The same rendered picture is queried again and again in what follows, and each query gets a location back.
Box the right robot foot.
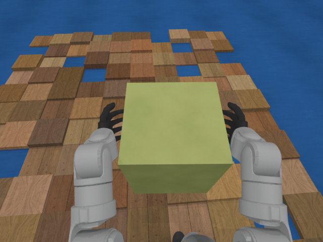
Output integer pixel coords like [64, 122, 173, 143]
[173, 231, 184, 242]

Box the robot left forearm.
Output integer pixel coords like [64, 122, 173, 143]
[68, 128, 118, 242]

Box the left robot upper arm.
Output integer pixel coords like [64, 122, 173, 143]
[72, 228, 124, 242]

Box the left robot hand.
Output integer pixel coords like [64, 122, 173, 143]
[98, 102, 124, 141]

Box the robot right forearm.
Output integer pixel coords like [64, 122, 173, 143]
[230, 127, 293, 242]

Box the carton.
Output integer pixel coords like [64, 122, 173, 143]
[118, 82, 233, 194]

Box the right robot hand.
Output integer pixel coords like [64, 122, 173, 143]
[222, 102, 248, 143]

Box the right robot upper arm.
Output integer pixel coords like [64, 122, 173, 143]
[233, 226, 290, 242]

